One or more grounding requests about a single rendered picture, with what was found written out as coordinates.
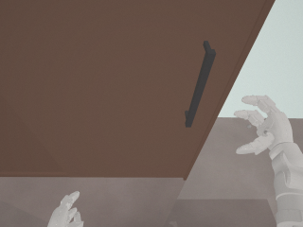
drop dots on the handle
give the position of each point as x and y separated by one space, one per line
209 58

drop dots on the robot right forearm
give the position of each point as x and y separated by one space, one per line
287 163

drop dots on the right robot hand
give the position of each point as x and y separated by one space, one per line
277 124

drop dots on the wardrobe door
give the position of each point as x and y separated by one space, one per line
20 149
104 84

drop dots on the left robot hand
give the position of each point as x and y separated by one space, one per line
62 215

